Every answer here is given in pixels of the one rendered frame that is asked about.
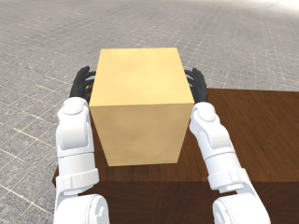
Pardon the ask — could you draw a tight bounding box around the robot right upper arm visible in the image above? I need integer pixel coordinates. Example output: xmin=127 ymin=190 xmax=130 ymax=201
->
xmin=212 ymin=192 xmax=270 ymax=224

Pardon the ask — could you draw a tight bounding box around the robot right forearm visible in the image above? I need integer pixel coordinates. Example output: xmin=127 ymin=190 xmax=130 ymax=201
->
xmin=189 ymin=102 xmax=271 ymax=224

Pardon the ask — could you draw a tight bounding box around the pedestal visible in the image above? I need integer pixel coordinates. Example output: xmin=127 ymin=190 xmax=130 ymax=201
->
xmin=51 ymin=83 xmax=299 ymax=224

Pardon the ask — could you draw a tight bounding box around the robot left hand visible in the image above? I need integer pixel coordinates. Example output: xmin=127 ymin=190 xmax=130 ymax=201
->
xmin=69 ymin=65 xmax=96 ymax=103

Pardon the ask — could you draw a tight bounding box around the robot right hand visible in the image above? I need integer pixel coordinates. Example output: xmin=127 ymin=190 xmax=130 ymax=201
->
xmin=184 ymin=68 xmax=209 ymax=105

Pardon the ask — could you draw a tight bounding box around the robot left forearm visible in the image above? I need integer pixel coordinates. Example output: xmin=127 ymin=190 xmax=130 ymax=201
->
xmin=53 ymin=97 xmax=99 ymax=224

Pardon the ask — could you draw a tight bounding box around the robot left upper arm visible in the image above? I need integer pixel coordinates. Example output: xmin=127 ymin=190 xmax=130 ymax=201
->
xmin=53 ymin=193 xmax=110 ymax=224

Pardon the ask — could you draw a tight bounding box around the carton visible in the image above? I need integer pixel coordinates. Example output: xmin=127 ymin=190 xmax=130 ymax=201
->
xmin=89 ymin=48 xmax=194 ymax=166

